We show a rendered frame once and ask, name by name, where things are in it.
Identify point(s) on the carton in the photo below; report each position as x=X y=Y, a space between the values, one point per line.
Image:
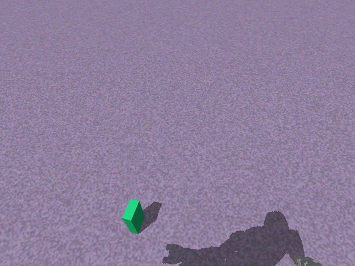
x=133 y=216

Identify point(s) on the right robot hand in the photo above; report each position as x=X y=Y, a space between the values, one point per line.
x=304 y=261

